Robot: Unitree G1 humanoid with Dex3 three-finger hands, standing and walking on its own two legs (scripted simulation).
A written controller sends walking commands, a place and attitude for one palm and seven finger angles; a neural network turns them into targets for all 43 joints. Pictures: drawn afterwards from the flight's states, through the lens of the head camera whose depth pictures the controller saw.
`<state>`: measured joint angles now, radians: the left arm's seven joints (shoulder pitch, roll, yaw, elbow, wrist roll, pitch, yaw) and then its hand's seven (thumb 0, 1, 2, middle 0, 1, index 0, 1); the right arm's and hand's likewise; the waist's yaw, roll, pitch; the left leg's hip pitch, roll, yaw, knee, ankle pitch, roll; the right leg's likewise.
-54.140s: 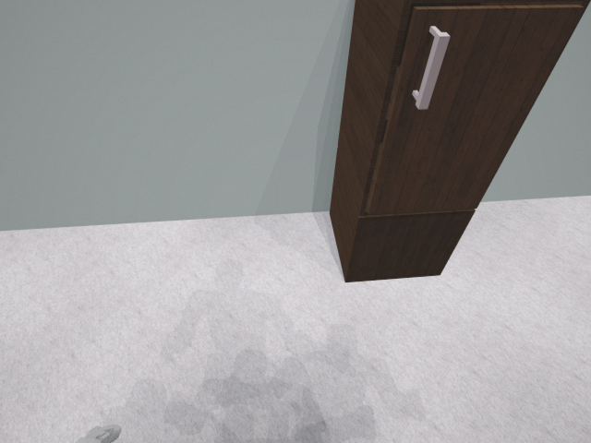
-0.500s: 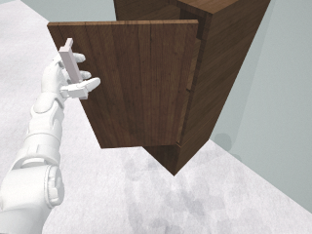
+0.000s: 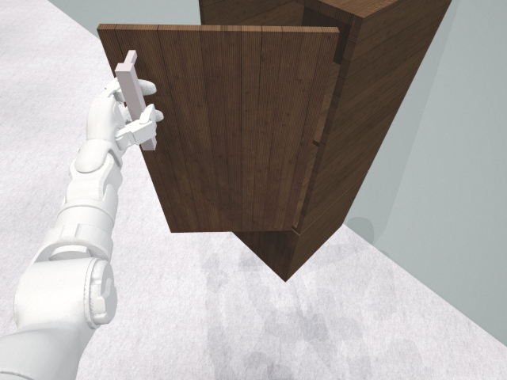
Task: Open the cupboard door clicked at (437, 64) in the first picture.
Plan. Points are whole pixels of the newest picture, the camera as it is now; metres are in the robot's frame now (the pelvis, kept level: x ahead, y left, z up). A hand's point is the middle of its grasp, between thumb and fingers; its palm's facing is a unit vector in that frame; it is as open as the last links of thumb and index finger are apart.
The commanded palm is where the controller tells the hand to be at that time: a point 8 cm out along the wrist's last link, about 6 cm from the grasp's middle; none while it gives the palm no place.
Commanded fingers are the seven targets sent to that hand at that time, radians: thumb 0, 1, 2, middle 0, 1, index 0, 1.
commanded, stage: pull the door open along its arc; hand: left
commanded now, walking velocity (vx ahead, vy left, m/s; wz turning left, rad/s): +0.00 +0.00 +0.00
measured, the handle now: (141, 103) +0.53 +0.18 +0.15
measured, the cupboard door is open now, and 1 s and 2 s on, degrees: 48 93 94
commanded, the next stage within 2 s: open thumb and fingers to let go in 1.06 s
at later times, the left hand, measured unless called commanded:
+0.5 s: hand (168, 188) +0.34 +0.11 +0.15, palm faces +0.03 -1.00 +0.08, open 6.4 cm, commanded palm +0.29 +0.18 +0.15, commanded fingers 0.00 0.90 0.90 -0.40 -1.35 -0.40 -1.35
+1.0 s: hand (241, 237) +0.27 +0.02 +0.15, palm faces +0.38 -0.93 +0.01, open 6.5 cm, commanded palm +0.20 +0.05 +0.15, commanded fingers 0.00 0.90 0.90 -0.40 -1.35 -0.40 -1.35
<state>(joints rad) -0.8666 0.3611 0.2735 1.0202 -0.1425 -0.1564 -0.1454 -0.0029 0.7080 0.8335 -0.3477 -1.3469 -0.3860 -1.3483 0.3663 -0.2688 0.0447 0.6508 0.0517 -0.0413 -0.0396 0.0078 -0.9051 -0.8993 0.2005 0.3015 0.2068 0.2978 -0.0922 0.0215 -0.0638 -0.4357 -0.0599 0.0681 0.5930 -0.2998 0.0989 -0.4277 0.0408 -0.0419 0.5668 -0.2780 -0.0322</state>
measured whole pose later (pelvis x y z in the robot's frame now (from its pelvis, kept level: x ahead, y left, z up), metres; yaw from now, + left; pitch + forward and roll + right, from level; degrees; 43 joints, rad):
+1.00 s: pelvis +0.00 -0.07 +0.01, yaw +2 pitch -3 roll +1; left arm 0.15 -0.08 -0.22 -0.35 -0.02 0.30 0.51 0.02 0.67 0.75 -0.31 -1.29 -0.29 -1.31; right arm 0.14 -0.19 0.05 0.62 -0.01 0.11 0.03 0.01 -0.91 -0.90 0.20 0.30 0.21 0.30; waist 0.02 0.08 -0.04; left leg -0.19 -0.02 0.00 0.52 -0.28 0.01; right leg -0.17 0.09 -0.10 0.50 -0.29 -0.12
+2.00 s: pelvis +0.01 -0.05 +0.01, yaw +0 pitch -2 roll +0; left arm 0.16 -0.05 -0.29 -0.37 -0.02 0.26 0.49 -0.01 -0.49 0.30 -0.32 -0.69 -0.32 -0.67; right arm 0.10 -0.19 0.04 0.61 -0.02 0.11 0.01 0.01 -0.91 -0.90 0.20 0.30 0.20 0.30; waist 0.03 0.07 -0.04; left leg -0.19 -0.06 -0.08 0.55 -0.31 0.02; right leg -0.18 0.09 -0.05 0.52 -0.30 -0.10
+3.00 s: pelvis +0.00 -0.01 +0.00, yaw -3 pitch -4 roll -1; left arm 0.52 0.10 -0.28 -0.68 -0.07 0.22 0.12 -0.01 -0.50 0.30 -0.21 -0.33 -0.21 -0.33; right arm 0.16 -0.19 0.08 0.43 0.03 0.14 0.03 0.01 -0.91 -0.90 0.20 0.30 0.20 0.30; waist 0.03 0.06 -0.04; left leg -0.21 -0.08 -0.02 0.61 -0.33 0.07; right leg -0.21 0.07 0.00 0.59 -0.31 -0.05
